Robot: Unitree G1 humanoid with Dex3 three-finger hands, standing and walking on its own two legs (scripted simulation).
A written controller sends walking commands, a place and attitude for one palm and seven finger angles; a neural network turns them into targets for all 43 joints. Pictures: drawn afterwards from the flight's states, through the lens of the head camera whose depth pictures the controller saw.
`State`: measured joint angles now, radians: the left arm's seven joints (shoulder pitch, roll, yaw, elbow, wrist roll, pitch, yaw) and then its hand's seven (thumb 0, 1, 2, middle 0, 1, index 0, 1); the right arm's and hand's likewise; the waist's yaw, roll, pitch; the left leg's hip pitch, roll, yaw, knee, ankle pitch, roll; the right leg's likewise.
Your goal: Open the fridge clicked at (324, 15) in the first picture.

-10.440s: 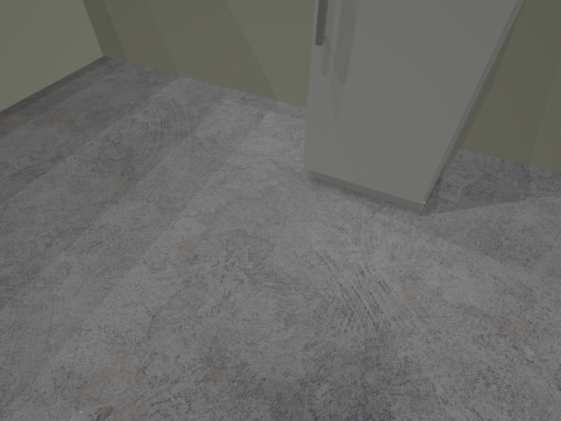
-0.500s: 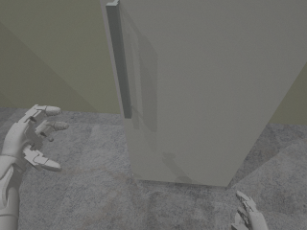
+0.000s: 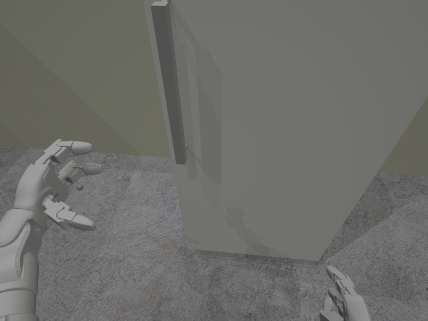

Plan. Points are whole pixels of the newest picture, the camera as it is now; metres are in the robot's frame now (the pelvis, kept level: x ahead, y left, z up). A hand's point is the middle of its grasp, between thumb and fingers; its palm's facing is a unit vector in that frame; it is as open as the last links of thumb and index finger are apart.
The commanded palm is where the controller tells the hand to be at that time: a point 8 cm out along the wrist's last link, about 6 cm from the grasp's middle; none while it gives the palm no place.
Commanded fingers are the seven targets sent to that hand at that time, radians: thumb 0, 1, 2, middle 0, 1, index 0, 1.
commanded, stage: move the hooked fingers beside the handle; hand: left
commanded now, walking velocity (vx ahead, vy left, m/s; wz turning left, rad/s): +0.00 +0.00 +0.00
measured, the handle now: (175, 95) +0.54 +0.15 +0.16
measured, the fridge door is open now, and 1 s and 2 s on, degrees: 0 0 0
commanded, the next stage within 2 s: none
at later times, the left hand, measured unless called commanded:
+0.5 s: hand (111, 157) +0.36 +0.24 +0.13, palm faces +0.01 -1.00 -0.01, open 14.0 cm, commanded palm +0.34 +0.29 +0.13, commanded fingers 0.00 -0.50 0.30 -0.30 -1.20 -0.30 -1.20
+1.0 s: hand (133, 137) +0.43 +0.22 +0.13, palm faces +0.00 -1.00 -0.01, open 14.0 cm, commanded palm +0.41 +0.27 +0.13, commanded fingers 0.00 -0.50 0.30 -0.30 -1.20 -0.30 -1.20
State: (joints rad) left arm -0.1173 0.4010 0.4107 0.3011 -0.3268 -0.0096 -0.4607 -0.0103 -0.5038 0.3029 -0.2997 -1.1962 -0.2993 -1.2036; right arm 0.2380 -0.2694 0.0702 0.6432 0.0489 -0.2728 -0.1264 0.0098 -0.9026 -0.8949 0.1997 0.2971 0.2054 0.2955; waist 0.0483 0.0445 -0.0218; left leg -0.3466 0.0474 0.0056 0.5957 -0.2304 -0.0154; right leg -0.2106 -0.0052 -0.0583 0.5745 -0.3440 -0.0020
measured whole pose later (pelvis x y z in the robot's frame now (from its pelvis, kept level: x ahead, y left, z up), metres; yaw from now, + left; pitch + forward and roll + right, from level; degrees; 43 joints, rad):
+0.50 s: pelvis +0.00 +0.01 +0.00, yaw -1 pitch +1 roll -1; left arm -0.38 0.40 0.35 0.54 -0.25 -0.04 -0.37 -0.01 -0.50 0.30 -0.30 -1.20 -0.30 -1.20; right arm 0.28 -0.28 0.06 0.66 0.04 -0.22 -0.12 0.01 -0.90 -0.89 0.20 0.30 0.21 0.30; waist 0.00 0.04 -0.03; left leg -0.40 0.04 0.02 0.61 -0.24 -0.01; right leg -0.27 -0.01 -0.05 0.59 -0.35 0.00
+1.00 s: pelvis +0.01 +0.00 -0.01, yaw -1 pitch +5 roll -1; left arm -0.61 0.43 0.35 0.81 -0.20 -0.12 -0.33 -0.01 -0.50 0.30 -0.30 -1.20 -0.30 -1.20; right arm 0.33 -0.28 0.04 0.67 0.04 -0.15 -0.09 0.01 -0.90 -0.89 0.20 0.30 0.21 0.30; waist -0.04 0.03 -0.05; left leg -0.49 0.05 0.02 0.66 -0.26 -0.01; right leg -0.36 0.00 -0.04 0.65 -0.37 0.00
